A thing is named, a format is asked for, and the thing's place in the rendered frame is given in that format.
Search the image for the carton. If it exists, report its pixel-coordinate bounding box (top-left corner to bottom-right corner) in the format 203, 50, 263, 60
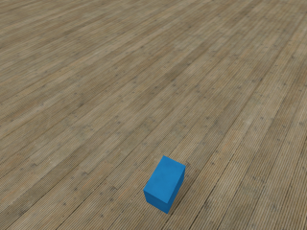
143, 155, 186, 214

